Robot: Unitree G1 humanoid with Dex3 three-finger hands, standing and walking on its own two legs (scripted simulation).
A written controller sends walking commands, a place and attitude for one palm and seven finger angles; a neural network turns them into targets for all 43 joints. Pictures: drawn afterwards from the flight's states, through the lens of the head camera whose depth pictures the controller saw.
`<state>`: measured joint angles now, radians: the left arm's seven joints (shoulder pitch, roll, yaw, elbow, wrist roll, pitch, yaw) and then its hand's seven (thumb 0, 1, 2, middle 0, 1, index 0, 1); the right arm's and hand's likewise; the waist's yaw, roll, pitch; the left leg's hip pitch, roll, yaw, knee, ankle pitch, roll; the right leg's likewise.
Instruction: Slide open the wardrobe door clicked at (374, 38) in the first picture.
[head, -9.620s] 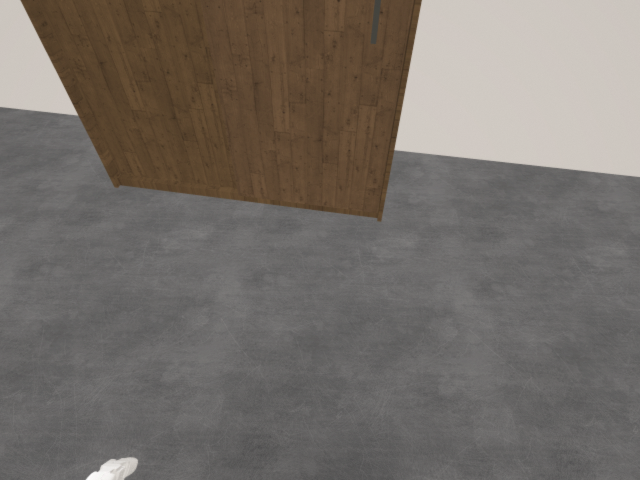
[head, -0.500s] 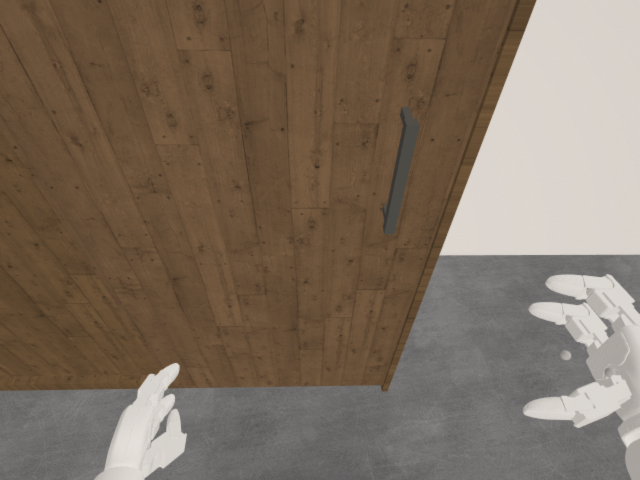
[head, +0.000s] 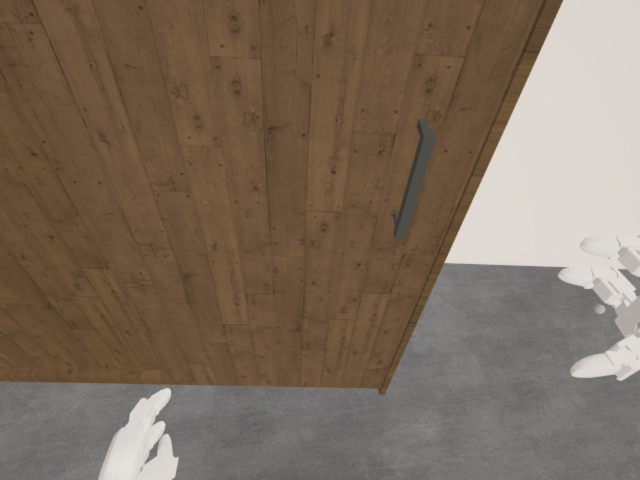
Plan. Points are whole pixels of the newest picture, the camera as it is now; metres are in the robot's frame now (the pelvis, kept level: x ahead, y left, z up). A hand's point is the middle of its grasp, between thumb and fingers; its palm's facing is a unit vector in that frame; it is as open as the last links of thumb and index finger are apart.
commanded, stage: raise the hand with hooked fingers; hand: right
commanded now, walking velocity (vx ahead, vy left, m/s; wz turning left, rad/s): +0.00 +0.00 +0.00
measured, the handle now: (410, 183) +0.51 -0.11 +0.12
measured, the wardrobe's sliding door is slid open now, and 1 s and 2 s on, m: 0.00 0.00 0.00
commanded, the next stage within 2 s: move the hooked fingers beside the handle in 0.34 s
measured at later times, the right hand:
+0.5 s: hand (598, 321) +0.27 -0.28 +0.14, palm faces +0.06 +1.00 -0.06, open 14.0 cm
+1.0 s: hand (545, 282) +0.32 -0.24 +0.13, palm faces +0.02 +1.00 -0.04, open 14.0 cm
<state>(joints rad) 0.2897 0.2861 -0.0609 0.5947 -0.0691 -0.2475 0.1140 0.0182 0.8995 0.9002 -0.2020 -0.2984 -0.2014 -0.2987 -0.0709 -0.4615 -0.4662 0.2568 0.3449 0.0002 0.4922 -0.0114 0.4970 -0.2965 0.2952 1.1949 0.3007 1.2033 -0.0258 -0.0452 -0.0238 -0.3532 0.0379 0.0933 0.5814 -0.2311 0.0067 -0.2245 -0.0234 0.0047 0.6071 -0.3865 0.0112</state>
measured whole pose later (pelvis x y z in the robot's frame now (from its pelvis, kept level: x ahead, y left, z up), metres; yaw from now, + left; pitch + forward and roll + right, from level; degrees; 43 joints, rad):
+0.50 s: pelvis -0.01 +0.00 +0.00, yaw +0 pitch -1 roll +0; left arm 0.27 0.27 -0.07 0.59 -0.07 -0.26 0.12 0.02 0.90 0.90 -0.20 -0.30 -0.20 -0.30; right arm -0.06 -0.43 -0.45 0.25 0.33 -0.01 0.47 -0.01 0.50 -0.30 0.30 1.20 0.30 1.20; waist -0.04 -0.04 -0.02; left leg -0.34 0.04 0.09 0.57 -0.22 0.01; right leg -0.21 -0.02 0.00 0.60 -0.38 0.01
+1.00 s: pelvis +0.00 +0.00 +0.00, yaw +1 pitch +1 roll +0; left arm 0.29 0.26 -0.06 0.61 -0.06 -0.23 0.12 0.02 0.90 0.90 -0.20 -0.30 -0.20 -0.30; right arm -0.18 -0.37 -0.36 0.30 0.28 -0.01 0.36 -0.01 0.50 -0.30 0.30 1.20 0.30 1.20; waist -0.01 -0.03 -0.02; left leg -0.36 0.04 0.07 0.56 -0.21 0.00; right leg -0.22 -0.01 -0.02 0.58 -0.37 0.00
